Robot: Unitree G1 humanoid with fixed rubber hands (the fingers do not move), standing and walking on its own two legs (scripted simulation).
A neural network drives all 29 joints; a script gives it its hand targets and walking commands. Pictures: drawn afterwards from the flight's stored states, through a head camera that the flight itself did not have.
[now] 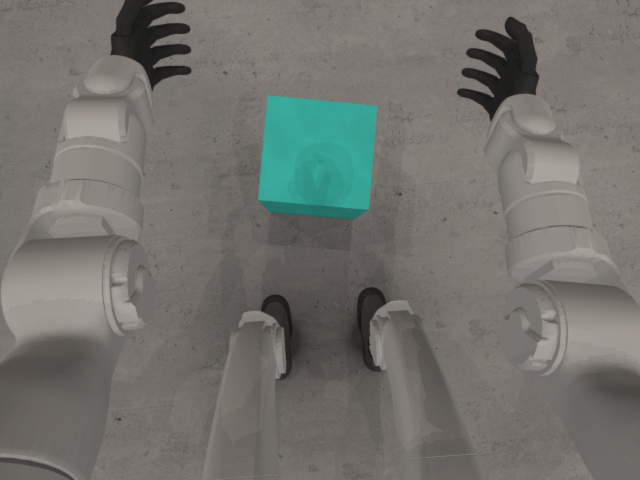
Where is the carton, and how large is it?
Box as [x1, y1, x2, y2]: [258, 95, 376, 219]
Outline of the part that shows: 268,95 258,200 271,212 353,219 367,210 369,200 376,106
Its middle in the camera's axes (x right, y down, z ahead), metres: -0.01 -0.16 +0.85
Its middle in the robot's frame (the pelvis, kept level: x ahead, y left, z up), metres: +0.53 -0.02 -0.52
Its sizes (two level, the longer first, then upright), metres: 0.210 0.200 0.250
